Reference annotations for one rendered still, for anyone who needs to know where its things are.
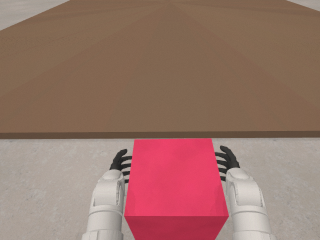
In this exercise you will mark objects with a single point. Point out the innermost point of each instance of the left robot hand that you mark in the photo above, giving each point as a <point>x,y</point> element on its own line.
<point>117,163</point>

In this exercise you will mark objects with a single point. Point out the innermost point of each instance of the carton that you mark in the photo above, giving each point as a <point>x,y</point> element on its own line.
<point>175,190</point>

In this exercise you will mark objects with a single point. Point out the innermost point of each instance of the robot right forearm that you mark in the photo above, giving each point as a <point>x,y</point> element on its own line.
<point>247,206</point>

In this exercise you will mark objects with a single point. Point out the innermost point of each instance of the right robot hand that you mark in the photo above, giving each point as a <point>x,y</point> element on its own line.
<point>231,161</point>

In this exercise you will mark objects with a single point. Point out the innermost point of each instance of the robot left forearm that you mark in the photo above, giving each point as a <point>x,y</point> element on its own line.
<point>106,208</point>

